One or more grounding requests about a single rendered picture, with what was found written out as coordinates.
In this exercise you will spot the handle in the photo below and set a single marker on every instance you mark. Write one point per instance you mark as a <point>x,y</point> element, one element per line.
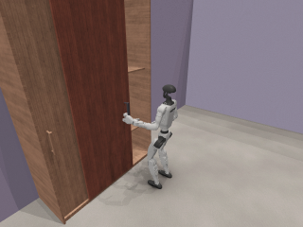
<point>128,108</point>
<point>52,142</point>

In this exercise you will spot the left robot upper arm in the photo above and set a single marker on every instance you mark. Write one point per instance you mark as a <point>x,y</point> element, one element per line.
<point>161,110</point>

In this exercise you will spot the left robot thigh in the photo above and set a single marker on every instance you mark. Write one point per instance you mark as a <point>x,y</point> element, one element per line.
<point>155,145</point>

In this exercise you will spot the right robot upper arm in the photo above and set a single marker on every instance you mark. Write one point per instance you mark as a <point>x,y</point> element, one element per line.
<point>175,112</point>

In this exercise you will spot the humanoid robot torso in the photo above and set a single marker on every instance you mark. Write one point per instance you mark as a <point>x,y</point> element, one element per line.
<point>166,122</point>

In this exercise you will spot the wardrobe door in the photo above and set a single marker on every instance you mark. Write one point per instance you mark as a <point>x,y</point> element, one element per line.
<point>34,39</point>
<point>91,37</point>

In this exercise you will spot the robot left hand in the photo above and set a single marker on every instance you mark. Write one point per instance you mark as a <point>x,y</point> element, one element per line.
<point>128,119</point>

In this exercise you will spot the left robot forearm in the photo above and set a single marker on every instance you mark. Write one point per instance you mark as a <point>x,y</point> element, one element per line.
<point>141,124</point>

